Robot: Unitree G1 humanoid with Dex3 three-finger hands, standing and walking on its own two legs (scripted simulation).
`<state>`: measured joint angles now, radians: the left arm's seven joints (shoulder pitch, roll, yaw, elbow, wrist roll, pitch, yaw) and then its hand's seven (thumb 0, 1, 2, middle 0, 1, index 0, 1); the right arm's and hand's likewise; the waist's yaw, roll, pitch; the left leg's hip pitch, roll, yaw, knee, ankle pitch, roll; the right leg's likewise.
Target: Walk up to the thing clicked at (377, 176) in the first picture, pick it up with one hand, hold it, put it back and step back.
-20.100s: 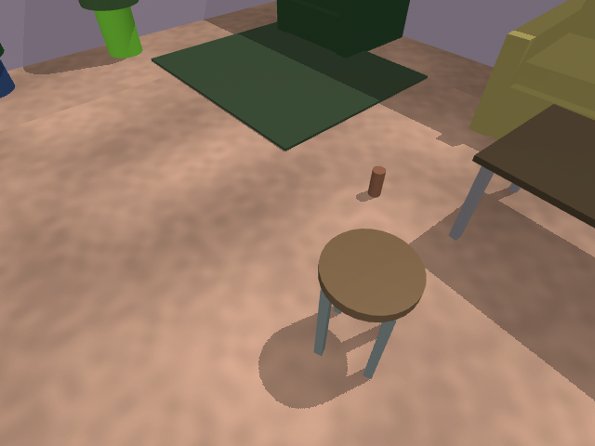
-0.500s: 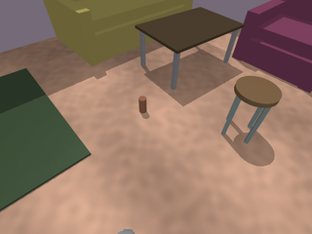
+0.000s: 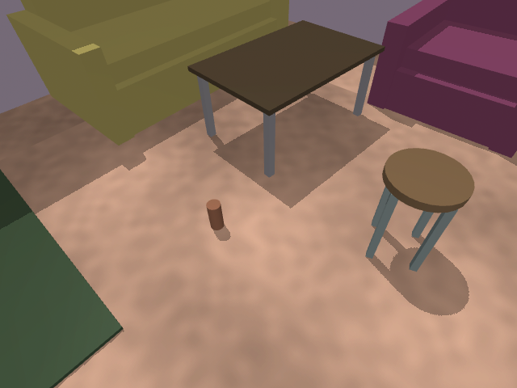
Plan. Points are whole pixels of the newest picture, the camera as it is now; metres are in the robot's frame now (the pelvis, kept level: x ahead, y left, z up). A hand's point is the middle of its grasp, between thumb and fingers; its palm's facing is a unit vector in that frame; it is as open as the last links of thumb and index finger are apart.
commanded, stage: walk up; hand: left
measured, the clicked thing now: (215, 215) +1.00 +0.25 -0.67
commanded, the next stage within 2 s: none
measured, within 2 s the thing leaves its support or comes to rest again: neither
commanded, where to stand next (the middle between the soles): +0.68 +0.04 m, yaw +1 degrees
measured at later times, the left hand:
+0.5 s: hand (97, 340) +0.26 +0.33 -0.15, palm faces -0.04 -0.94 -0.33, open 7.4 cm
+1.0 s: hand (143, 226) +0.50 +0.29 -0.11, palm faces -0.03 -0.93 -0.37, open 7.3 cm
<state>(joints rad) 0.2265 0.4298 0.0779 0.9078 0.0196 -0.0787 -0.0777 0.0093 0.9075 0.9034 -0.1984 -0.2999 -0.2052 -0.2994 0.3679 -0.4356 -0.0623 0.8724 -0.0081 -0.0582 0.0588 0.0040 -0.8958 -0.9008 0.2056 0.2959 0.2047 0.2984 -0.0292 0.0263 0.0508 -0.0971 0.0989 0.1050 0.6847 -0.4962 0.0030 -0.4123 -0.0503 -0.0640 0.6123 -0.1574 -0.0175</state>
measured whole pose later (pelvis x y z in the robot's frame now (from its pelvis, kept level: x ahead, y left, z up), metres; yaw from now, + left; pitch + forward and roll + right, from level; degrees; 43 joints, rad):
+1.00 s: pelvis +0.40 +0.03 +0.02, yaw +0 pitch -3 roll -1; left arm 0.24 0.37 0.04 0.84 0.00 -0.08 -0.05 0.01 0.91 0.90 -0.20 -0.30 -0.21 -0.30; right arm 0.31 -0.42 -0.04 0.86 0.00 -0.05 0.05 0.01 -0.90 -0.90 0.20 0.30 0.20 0.30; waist 0.00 0.05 0.08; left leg -0.43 0.06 0.01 0.99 -0.40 0.02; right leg -0.27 -0.02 -0.07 0.54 -0.22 -0.03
